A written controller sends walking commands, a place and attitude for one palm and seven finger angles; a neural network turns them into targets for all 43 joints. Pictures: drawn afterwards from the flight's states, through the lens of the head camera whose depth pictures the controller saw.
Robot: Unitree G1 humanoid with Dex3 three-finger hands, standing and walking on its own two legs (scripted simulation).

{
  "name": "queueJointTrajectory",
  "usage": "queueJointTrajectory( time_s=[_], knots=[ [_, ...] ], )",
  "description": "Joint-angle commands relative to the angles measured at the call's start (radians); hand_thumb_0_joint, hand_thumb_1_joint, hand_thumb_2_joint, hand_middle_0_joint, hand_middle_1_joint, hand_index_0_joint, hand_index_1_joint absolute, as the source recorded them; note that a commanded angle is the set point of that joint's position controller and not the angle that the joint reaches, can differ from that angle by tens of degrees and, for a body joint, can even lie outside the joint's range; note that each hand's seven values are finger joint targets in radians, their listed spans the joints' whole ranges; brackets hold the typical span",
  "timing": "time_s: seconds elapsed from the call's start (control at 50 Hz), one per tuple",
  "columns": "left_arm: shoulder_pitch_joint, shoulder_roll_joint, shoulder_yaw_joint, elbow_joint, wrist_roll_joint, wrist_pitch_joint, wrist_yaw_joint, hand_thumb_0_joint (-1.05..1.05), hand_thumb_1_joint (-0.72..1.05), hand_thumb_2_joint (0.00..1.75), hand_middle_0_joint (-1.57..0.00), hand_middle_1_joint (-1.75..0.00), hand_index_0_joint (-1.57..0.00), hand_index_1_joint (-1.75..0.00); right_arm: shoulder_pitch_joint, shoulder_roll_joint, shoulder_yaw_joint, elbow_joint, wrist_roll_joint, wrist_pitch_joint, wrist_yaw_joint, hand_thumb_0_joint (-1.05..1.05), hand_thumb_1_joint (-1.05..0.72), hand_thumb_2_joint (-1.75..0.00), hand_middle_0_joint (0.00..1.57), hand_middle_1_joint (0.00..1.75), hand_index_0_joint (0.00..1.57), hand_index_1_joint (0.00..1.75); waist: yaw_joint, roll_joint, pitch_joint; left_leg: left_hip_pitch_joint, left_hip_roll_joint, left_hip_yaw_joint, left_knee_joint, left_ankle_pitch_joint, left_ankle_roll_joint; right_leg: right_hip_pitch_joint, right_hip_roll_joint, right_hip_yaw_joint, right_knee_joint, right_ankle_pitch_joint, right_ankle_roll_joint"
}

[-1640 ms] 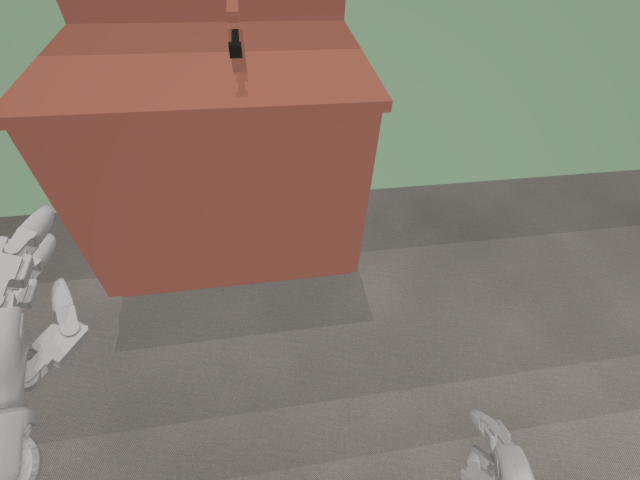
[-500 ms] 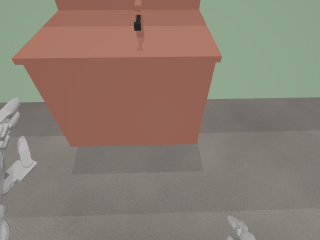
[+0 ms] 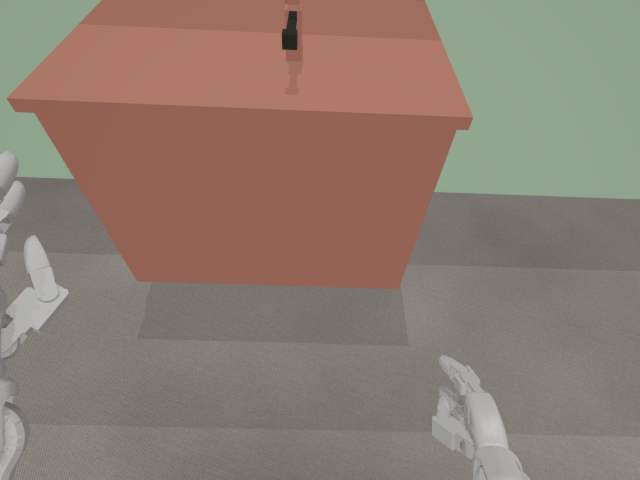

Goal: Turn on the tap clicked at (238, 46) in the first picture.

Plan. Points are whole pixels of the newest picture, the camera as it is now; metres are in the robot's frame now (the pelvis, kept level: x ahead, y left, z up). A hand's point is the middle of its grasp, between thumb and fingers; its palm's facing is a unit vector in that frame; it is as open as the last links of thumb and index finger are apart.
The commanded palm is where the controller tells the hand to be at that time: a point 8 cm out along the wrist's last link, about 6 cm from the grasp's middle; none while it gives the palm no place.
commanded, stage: turn to face it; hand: left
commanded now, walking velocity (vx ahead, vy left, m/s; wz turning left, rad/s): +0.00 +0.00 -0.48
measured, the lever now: (289, 39) +0.83 +0.15 +0.14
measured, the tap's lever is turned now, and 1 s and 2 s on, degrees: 0 0 0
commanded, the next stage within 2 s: take the last steps up to it in 0.44 s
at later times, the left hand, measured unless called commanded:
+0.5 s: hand (186, 300) +0.23 +0.15 +0.19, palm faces +0.23 -0.87 -0.44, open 7.4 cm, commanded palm +0.18 +0.20 +0.18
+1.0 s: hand (226, 324) +0.22 +0.11 +0.17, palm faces +0.18 -0.91 -0.38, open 7.4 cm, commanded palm +0.17 +0.18 +0.18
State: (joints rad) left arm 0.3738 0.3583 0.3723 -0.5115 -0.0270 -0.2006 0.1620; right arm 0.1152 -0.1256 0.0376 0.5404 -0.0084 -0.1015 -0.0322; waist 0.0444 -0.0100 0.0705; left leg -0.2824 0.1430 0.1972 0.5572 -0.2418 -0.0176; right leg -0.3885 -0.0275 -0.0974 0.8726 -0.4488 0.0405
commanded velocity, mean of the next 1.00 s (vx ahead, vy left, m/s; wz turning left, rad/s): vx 0.14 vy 0.03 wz -0.18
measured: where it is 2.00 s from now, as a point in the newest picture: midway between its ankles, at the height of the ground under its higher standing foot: outside the picture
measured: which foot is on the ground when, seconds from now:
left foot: down 0.00-0.14, up 0.16-0.58, down 0.60-0.88, up 0.90-1.00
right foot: up 0.00-0.10, down 0.12-0.62, up 0.64-0.86, down 0.88-1.00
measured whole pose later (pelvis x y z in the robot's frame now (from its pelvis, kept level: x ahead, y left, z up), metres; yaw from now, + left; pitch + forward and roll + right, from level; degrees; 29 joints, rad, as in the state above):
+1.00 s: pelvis -0.06 -0.06 +0.00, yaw -14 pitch -1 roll -1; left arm 0.41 0.33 0.30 -0.43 0.00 -0.20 0.15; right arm 0.22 -0.19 0.03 0.69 0.00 -0.05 -0.06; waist 0.00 0.03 0.01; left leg -0.46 0.08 0.05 1.03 -0.42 -0.03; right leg -0.23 -0.02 -0.13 0.56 -0.32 -0.03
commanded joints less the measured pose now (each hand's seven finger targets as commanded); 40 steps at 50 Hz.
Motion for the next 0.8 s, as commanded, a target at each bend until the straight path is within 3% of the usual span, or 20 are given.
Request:
queueJointTrajectory(
  time_s=[0.0,0.04,0.08,0.1,0.12,0.14,0.18,0.24,0.3,0.38,0.46,0.52,0.54,0.56,0.58,0.6,0.62,0.66,0.7,0.78],
  knots=[
    [0.028,0.141,0.076,-0.22,-0.011,-0.054,-0.015,0.0,0.9,0.9,-0.2,-0.3,-0.2,-0.3,0.026,-0.195,-0.08,-0.129,0.003,-0.043,0.008,0.0,-0.9,-0.9,0.2,0.3,0.2,0.3,-0.045,0.252,-0.165,0.103,0.24,-0.097,-0.16,0.417,0.092,0.038,0.011,-0.038,-0.132,0.063,0.011],
    [0.041,0.17,0.106,-0.209,-0.014,-0.046,-0.016,0.0,0.9,0.9,-0.2,-0.3,-0.2,-0.3,0.022,-0.19,-0.079,-0.138,0.003,-0.041,0.002,0.0,-0.9,-0.9,0.2,0.3,0.2,0.3,-0.037,0.246,-0.175,0.098,0.231,-0.06,-0.103,0.347,0.065,0.087,0.021,-0.052,-0.224,0.117,0.01],
    [0.032,0.179,0.117,-0.193,-0.013,-0.048,-0.018,0.0,0.9,0.9,-0.2,-0.3,-0.2,-0.3,0.03,-0.181,-0.077,-0.138,0.01,-0.034,0.003,0.0,-0.9,-0.9,0.2,0.3,0.2,0.3,-0.031,0.158,-0.193,0.043,0.188,-0.035,0.049,0.248,0.03,0.202,0.001,-0.02,-0.369,0.287,-0.008],
    [0.01,0.211,0.131,-0.183,-0.005,-0.05,-0.015,0.0,0.9,0.9,-0.2,-0.3,-0.2,-0.3,0.039,-0.162,-0.076,-0.141,0.015,-0.026,0.002,0.0,-0.9,-0.9,0.2,0.3,0.2,0.3,-0.042,-0.041,-0.201,-0.037,0.088,0.013,0.234,0.082,-0.009,0.249,-0.109,0.147,-0.426,0.597,-0.061],
    [0.031,0.238,0.168,-0.153,-0.01,-0.048,-0.007,0.0,0.9,0.9,-0.2,-0.3,-0.2,-0.3,-0.002,-0.133,-0.06,-0.162,0.014,-0.028,-0.003,0.0,-0.9,-0.9,0.2,0.3,0.2,0.3,-0.027,-0.231,-0.203,-0.231,-0.044,-0.015,0.399,-0.35,-0.045,0.311,-0.262,0.399,-0.449,0.961,-0.144],
    [0.075,0.221,0.174,-0.129,-0.026,-0.032,-0.001,0.0,0.9,0.9,-0.2,-0.3,-0.2,-0.3,-0.005,-0.152,-0.075,-0.15,0.02,-0.02,-0.003,0.0,-0.9,-0.9,0.2,0.3,0.2,0.3,-0.025,-0.297,-0.244,-0.27,-0.073,-0.124,0.559,-0.373,-0.052,0.306,-0.304,0.491,-0.478,1.005,-0.136],
    [0.104,0.226,0.179,-0.204,-0.024,-0.046,0.01,0.0,0.9,0.9,-0.2,-0.3,-0.2,-0.3,-0.003,-0.128,-0.051,-0.114,0.015,-0.003,-0.003,0.0,-0.9,-0.9,0.2,0.3,0.2,0.3,-0.045,-0.158,-0.289,-0.341,-0.06,-0.202,0.684,-0.272,-0.061,0.424,-0.282,0.391,-0.404,1.045,-0.176],
    [0.121,0.205,0.163,-0.239,-0.022,-0.065,0.014,0.0,0.9,0.9,-0.2,-0.3,-0.2,-0.3,-0.027,-0.136,-0.054,-0.097,0.016,0.015,-0.015,0.0,-0.9,-0.9,0.2,0.3,0.2,0.3,-0.05,-0.068,-0.293,-0.307,-0.066,-0.195,0.649,-0.203,-0.063,0.384,-0.24,0.299,-0.416,0.946,-0.171],
    [0.137,0.217,0.174,-0.197,-0.025,-0.072,0.019,0.0,0.9,0.9,-0.2,-0.3,-0.2,-0.3,-0.005,-0.167,-0.071,-0.09,0.014,0.021,-0.026,0.0,-0.9,-0.9,0.2,0.3,0.2,0.3,-0.047,-0.073,-0.264,-0.237,-0.08,-0.182,0.542,-0.159,-0.048,0.281,-0.222,0.3,-0.49,0.712,-0.163],
    [0.139,0.212,0.161,-0.164,-0.025,-0.073,0.018,0.0,0.9,0.9,-0.2,-0.3,-0.2,-0.3,0.005,-0.187,-0.08,-0.098,0.016,0.016,-0.033,0.0,-0.9,-0.9,0.2,0.3,0.2,0.3,-0.028,-0.084,-0.224,-0.155,-0.097,-0.16,0.343,-0.189,-0.024,0.196,-0.216,0.364,-0.582,0.378,-0.162],
    [0.102,0.199,0.135,-0.154,-0.012,-0.072,0.016,0.0,0.9,0.9,-0.2,-0.3,-0.2,-0.3,0.018,-0.196,-0.08,-0.11,0.016,0.022,-0.03,0.0,-0.9,-0.9,0.2,0.3,0.2,0.3,-0.019,-0.077,-0.211,-0.076,-0.113,-0.151,0.152,-0.222,-0.001,0.167,-0.209,0.414,-0.634,0.158,-0.157],
    [0.052,0.185,0.099,-0.165,-0.002,-0.067,0.012,0.0,0.9,0.9,-0.2,-0.3,-0.2,-0.3,0.046,-0.201,-0.08,-0.11,0.012,0.032,-0.029,0.0,-0.9,-0.9,0.2,0.3,0.2,0.3,-0.04,-0.045,-0.196,0.082,-0.113,-0.134,-0.061,-0.154,0.022,0.073,-0.172,0.392,-0.66,0.0,-0.117],
    [0.023,0.185,0.084,-0.194,0.0,-0.069,0.009,0.0,0.9,0.9,-0.2,-0.3,-0.2,-0.3,0.05,-0.211,-0.083,-0.117,0.013,0.032,-0.032,0.0,-0.9,-0.9,0.2,0.3,0.2,0.3,-0.047,0.003,-0.195,0.131,-0.083,-0.149,-0.15,-0.154,0.035,0.051,-0.139,0.356,-0.628,-0.053,-0.092],
    [-0.005,0.189,0.078,-0.22,0.005,-0.078,0.007,0.0,0.9,0.9,-0.2,-0.3,-0.2,-0.3,0.045,-0.227,-0.086,-0.13,0.005,0.027,-0.037,0.0,-0.9,-0.9,0.2,0.3,0.2,0.3,-0.045,0.089,-0.159,0.117,-0.005,-0.25,-0.264,-0.278,0.085,0.004,-0.061,0.326,-0.545,-0.12,-0.06],
    [-0.012,0.181,0.075,-0.228,0.011,-0.086,0.007,0.0,0.9,0.9,-0.2,-0.3,-0.2,-0.3,0.044,-0.244,-0.089,-0.136,0.007,0.019,-0.037,0.0,-0.9,-0.9,0.2,0.3,0.2,0.3,-0.041,0.217,-0.143,0.126,0.123,-0.409,-0.347,-0.394,0.146,-0.058,0.036,0.223,-0.375,-0.072,-0.028],
    [-0.029,0.192,0.093,-0.216,0.019,-0.088,0.012,0.0,0.9,0.9,-0.2,-0.3,-0.2,-0.3,0.032,-0.218,-0.076,-0.12,0.006,0.009,-0.039,0.0,-0.9,-0.9,0.2,0.3,0.2,0.3,-0.038,0.342,-0.126,-0.001,0.25,-0.546,-0.437,-0.536,0.212,-0.038,0.081,0.098,-0.087,0.015,-0.024],
    [-0.019,0.18,0.082,-0.159,0.033,-0.077,0.005,0.0,0.9,0.9,-0.2,-0.3,-0.2,-0.3,0.016,-0.192,-0.076,-0.113,-0.001,0.002,-0.04,0.0,-0.9,-0.9,0.2,0.3,0.2,0.3,-0.051,0.312,-0.058,-0.121,0.261,-0.545,-0.456,-0.523,0.231,-0.03,0.074,0.09,0.112,0.034,-0.026],
    [-0.018,0.162,0.065,-0.113,0.042,-0.073,-0.005,0.0,0.9,0.9,-0.2,-0.3,-0.2,-0.3,0.015,-0.198,-0.08,-0.084,0.003,-0.011,-0.034,0.0,-0.9,-0.9,0.2,0.3,0.2,0.3,-0.04,0.196,-0.007,-0.096,0.207,-0.401,-0.38,-0.396,0.21,-0.105,0.04,0.082,0.171,0.037,-0.024],
    [-0.006,0.109,0.013,-0.097,0.037,-0.057,-0.006,0.0,0.9,0.9,-0.2,-0.3,-0.2,-0.3,0.03,-0.203,-0.075,-0.069,0.008,-0.013,-0.035,0.0,-0.9,-0.9,0.2,0.3,0.2,0.3,-0.044,0.218,-0.013,-0.048,0.151,-0.298,-0.342,-0.315,0.167,-0.077,0.031,0.009,0.027,0.024,-0.023],
    [-0.108,0.126,0.004,-0.097,0.038,-0.044,0.003,0.0,0.9,0.9,-0.2,-0.3,-0.2,-0.3,0.027,-0.205,-0.063,-0.048,0.001,-0.025,-0.049,0.0,-0.9,-0.9,0.2,0.3,0.2,0.3,-0.056,0.216,-0.04,-0.029,0.133,-0.264,-0.267,-0.281,0.134,0.109,0.049,-0.074,-0.3,-0.007,-0.016]
  ],
)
